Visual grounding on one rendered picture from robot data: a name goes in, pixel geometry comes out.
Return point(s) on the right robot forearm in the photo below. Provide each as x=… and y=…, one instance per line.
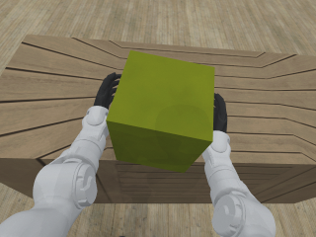
x=220, y=172

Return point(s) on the carton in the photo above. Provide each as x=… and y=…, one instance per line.
x=162, y=113

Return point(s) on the right robot upper arm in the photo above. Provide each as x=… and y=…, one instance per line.
x=236, y=216

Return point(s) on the left robot hand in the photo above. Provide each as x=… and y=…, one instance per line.
x=104, y=96

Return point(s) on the right robot hand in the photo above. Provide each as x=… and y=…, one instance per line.
x=219, y=114

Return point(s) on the left robot forearm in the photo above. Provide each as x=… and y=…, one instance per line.
x=90, y=143

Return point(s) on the pedestal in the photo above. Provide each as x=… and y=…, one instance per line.
x=51, y=82

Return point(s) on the left robot upper arm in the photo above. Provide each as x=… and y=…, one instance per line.
x=61, y=192

